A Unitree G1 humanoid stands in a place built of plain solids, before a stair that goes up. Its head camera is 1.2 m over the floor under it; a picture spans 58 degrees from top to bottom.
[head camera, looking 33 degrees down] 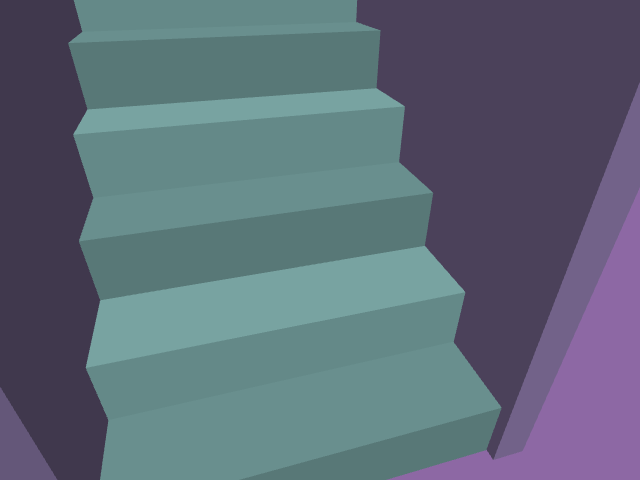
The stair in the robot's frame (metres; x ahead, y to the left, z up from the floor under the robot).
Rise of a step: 0.20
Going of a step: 0.25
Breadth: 1.01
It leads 16 degrees to the left of straight ahead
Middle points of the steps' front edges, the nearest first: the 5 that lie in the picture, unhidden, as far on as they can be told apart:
0.59 0.00 0.20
0.82 0.07 0.40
1.06 0.13 0.59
1.30 0.20 0.79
1.54 0.27 0.99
